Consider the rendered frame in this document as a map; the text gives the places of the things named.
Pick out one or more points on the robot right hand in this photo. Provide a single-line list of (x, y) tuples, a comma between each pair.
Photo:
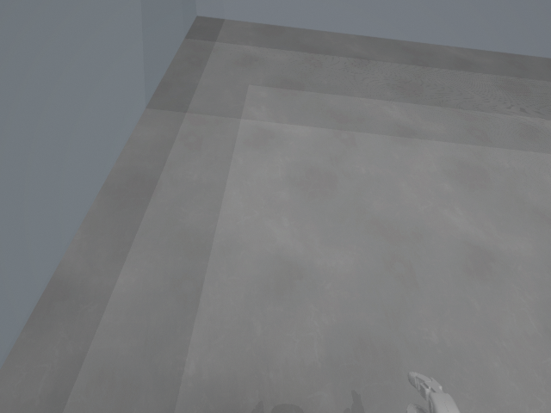
[(431, 391)]

